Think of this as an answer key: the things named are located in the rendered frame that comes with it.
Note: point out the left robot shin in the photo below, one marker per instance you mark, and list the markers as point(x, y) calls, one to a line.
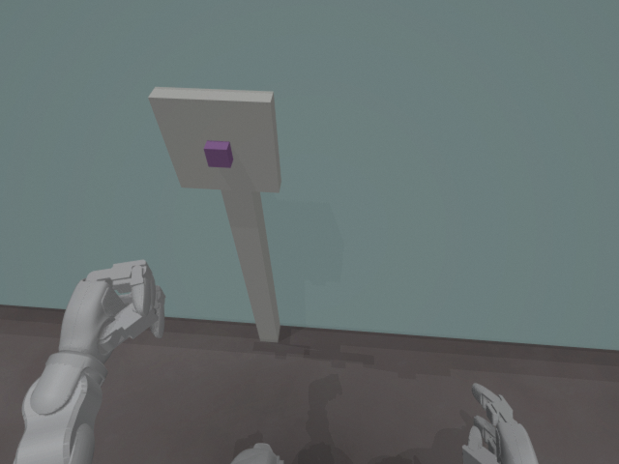
point(262, 446)

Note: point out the right robot hand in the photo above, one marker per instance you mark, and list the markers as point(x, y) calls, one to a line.
point(508, 443)

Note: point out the left robot hand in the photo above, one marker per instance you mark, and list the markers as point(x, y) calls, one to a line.
point(87, 326)

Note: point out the button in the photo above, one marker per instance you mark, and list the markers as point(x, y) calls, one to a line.
point(218, 153)

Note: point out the robot left forearm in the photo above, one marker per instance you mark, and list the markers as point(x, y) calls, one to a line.
point(59, 411)

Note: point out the panel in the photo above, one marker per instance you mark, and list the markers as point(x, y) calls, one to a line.
point(187, 118)

